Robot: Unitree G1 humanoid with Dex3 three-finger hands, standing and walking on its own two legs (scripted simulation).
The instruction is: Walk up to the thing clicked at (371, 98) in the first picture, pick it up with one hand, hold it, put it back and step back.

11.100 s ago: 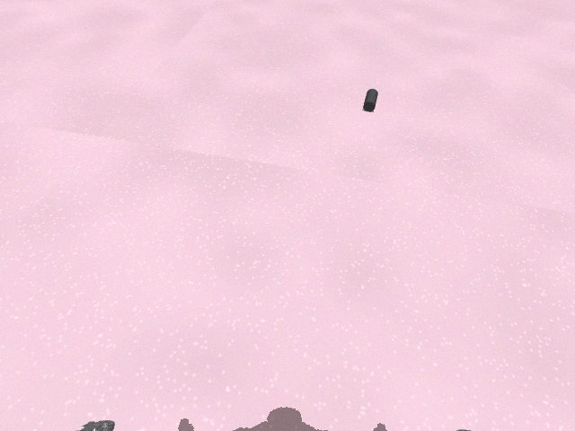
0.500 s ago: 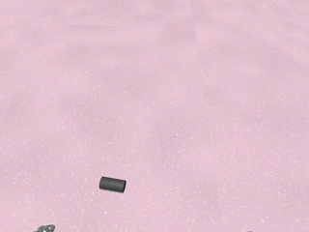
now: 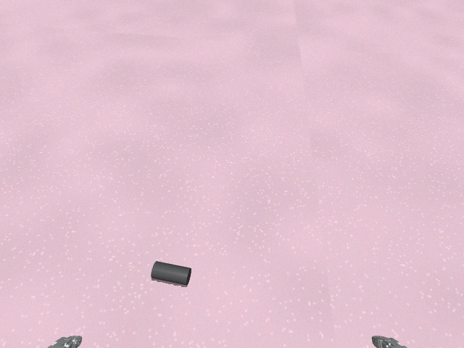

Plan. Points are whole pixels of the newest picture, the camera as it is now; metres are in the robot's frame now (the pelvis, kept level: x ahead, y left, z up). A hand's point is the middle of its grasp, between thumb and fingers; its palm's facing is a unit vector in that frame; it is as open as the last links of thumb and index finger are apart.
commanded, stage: walk up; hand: left
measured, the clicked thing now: (171, 273) +0.45 +0.26 -0.74
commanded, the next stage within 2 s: stand in 0.32 s
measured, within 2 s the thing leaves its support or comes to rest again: neither
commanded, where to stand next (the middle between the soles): +0.06 +0.02 m, yaw +0 degrees
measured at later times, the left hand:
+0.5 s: hand out of the picture +0.05 +0.26 -0.15, palm faces -0.01 -0.93 -0.36, open 7.4 cm
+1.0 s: hand out of the picture +0.02 +0.24 -0.15, palm faces -0.03 -0.94 -0.34, open 7.4 cm
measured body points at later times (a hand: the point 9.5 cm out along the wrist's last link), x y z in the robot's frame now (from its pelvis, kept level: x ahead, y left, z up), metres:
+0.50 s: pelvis -0.02 +0.00 +0.01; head -0.01 +0.00 +0.46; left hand +0.05 +0.31 -0.12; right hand +0.08 -0.30 -0.12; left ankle -0.02 +0.14 -0.74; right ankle -0.04 -0.14 -0.74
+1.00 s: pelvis -0.04 -0.01 +0.01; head -0.03 -0.01 +0.46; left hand +0.02 +0.29 -0.12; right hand +0.01 -0.32 -0.13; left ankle -0.02 +0.14 -0.74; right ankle -0.04 -0.14 -0.74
